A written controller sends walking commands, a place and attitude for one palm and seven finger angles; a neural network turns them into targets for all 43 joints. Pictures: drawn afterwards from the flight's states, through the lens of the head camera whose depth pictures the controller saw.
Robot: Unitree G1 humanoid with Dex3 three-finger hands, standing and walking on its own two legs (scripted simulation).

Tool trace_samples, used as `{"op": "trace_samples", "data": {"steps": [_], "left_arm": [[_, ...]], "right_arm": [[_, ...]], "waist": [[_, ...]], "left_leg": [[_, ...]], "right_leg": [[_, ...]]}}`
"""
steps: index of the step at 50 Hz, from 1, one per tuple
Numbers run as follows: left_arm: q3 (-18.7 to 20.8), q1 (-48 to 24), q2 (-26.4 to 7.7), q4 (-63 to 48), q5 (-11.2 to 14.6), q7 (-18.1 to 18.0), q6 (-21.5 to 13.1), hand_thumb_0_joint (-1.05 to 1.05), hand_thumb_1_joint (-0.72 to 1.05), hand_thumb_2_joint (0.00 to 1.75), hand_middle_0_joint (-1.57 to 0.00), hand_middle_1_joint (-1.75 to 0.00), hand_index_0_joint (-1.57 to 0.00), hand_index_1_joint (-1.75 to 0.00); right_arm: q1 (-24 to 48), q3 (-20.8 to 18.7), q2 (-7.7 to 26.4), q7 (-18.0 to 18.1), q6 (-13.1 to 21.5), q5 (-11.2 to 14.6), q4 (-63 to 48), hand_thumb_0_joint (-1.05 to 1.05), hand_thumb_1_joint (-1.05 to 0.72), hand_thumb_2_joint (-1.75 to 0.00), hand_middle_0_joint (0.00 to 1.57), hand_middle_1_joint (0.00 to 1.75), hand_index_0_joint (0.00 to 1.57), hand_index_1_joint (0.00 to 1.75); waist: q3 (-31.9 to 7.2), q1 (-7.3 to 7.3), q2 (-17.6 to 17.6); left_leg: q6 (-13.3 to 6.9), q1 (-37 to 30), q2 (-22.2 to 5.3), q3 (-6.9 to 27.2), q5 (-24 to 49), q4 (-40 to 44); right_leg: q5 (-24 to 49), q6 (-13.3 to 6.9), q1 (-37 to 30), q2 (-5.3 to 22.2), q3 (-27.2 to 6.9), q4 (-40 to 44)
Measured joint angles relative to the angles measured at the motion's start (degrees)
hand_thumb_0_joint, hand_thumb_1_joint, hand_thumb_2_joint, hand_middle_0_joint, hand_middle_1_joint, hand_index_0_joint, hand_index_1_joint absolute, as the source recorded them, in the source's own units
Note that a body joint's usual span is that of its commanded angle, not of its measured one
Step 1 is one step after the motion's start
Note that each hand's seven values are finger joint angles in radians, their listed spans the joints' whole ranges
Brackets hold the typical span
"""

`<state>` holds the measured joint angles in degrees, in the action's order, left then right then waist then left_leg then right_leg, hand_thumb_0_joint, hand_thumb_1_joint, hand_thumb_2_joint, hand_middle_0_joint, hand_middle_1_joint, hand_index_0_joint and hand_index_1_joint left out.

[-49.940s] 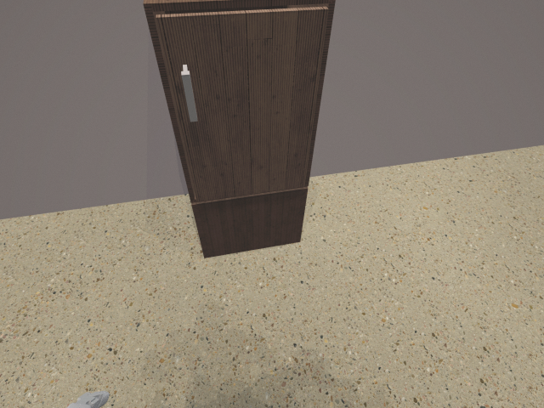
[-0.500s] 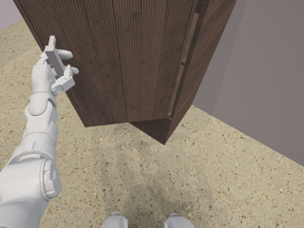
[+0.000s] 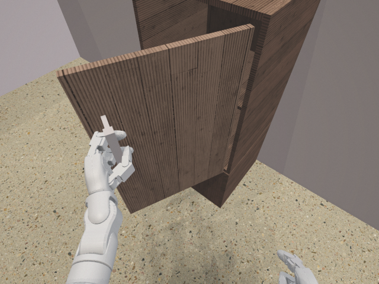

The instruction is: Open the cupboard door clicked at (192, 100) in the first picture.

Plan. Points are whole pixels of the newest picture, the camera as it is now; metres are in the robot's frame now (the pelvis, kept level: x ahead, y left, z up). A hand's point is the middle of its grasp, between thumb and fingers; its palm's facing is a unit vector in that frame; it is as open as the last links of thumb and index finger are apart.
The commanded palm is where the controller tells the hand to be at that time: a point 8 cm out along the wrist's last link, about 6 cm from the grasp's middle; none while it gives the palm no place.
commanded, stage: pull the door open along its arc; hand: left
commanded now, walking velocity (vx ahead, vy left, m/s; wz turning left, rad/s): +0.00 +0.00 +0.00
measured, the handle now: (114, 144) +0.39 +0.18 +0.08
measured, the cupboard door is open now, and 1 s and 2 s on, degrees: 65 84 88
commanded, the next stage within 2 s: open thumb and fingers to let go in 0.46 s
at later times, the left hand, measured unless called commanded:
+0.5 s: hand (168, 200) +0.26 +0.05 +0.07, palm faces +0.39 -0.92 -0.02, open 5.8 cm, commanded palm +0.21 +0.09 +0.07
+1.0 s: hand (163, 200) +0.27 +0.06 +0.07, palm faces +0.41 -0.91 -0.01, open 10.8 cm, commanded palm +0.22 +0.09 +0.07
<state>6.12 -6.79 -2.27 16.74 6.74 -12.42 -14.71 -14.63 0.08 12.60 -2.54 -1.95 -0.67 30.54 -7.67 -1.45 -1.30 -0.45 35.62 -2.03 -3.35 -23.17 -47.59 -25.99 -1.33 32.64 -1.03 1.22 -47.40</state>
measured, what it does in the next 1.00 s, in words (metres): stands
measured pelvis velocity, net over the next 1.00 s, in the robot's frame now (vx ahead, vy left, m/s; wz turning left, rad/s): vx -0.01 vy -0.03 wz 0.08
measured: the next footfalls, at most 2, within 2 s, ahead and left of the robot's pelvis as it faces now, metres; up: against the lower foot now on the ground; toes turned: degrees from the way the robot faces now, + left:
none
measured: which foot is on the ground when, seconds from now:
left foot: down 0.00-1.00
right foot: down 0.00-1.00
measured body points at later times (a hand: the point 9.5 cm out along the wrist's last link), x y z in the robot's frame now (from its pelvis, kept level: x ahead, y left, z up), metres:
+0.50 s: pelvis +0.00 -0.04 +0.00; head +0.01 -0.06 +0.45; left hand +0.24 +0.10 +0.08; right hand +0.17 -0.25 -0.10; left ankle +0.00 +0.11 -0.70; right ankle -0.03 -0.10 -0.70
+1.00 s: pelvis -0.01 -0.03 +0.00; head +0.01 -0.05 +0.45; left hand +0.24 +0.11 +0.07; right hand +0.19 -0.23 -0.09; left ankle +0.00 +0.11 -0.70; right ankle -0.03 -0.10 -0.70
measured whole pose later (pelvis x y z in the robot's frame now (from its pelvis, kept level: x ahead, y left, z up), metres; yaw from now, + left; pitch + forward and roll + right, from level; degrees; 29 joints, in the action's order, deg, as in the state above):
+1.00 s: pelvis -0.01 -0.03 +0.00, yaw +4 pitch +6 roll +1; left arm -14.4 9.9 4.5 0.9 -2.9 -31.1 -7.2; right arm -10.3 1.0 10.6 -0.7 -2.2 -3.5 31.4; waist -6.1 0.1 -2.2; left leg 2.0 31.1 -0.9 1.3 -22.1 -47.0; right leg -27.7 -3.7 27.0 -0.3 5.8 -48.3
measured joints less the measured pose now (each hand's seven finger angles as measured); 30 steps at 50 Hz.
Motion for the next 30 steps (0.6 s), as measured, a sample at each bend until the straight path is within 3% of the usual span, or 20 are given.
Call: {"op": "trace_samples", "data": {"steps": [6,11,19,26,30], "left_arm": [[-6.5,4.0,4.7,-5.0,-5.1,-12.3,3.3,0.02,0.71,0.75,-0.38,-1.31,-0.37,-1.34],[-9.7,6.1,7.0,-7.0,-7.9,-18.2,6.0,0.02,0.72,0.77,-0.36,-1.31,-0.37,-1.34],[-14.8,13.4,8.7,-12.6,-9.5,-19.2,7.4,0.03,0.73,0.78,-0.32,-1.32,-0.37,-1.34],[-20.7,20.4,6.4,-18.2,-10.0,-17.9,7.4,0.03,0.72,0.75,-0.33,-1.33,-0.37,-1.35],[-21.8,20.2,5.9,-17.9,-9.6,-18.5,7.0,0.03,0.72,0.77,-0.34,-1.33,-0.39,-1.35]], "right_arm": [[3.5,0.7,-1.4,0.0,-0.9,-1.7,-0.5,0.00,-0.91,-0.90,0.20,0.30,0.20,0.30],[3.9,1.0,-2.2,0.6,-2.1,-2.6,-0.2,0.00,-0.91,-0.90,0.20,0.30,0.20,0.30],[1.9,0.3,-1.5,1.4,-2.6,-2.9,0.6,0.01,-0.91,-0.90,0.20,0.30,0.20,0.30],[1.2,-0.1,-1.0,1.3,-1.1,-2.7,0.8,0.01,-0.91,-0.90,0.20,0.30,0.20,0.30],[2.1,0.2,-0.9,1.9,0.0,-2.9,1.5,0.01,-0.91,-0.90,0.20,0.30,0.20,0.30]], "waist": [[0.3,0.81,-0.3],[0.3,1.10,-0.2],[0.9,0.90,-0.7],[1.4,0.08,-1.1],[1.8,-0.06,-1.3]], "left_leg": [[0.8,-1.3,0.4,1.5,0.2,-0.3],[1.5,-2.7,0.5,2.6,0.5,0.2],[2.4,-5.3,0.4,3.6,1.1,1.7],[2.8,-6.7,0.4,4.1,1.2,2.4],[2.6,-6.6,0.4,4.6,1.2,2.0]], "right_leg": [[-0.7,-0.7,-1.7,0.3,1.5,-0.8],[-1.1,-1.5,-3.3,0.3,2.6,-0.7],[-1.1,-2.3,-6.0,0.1,3.6,0.4],[-1.3,-2.9,-7.4,0.0,4.1,0.8],[-1.5,-3.0,-7.7,-0.1,4.6,0.6]]}}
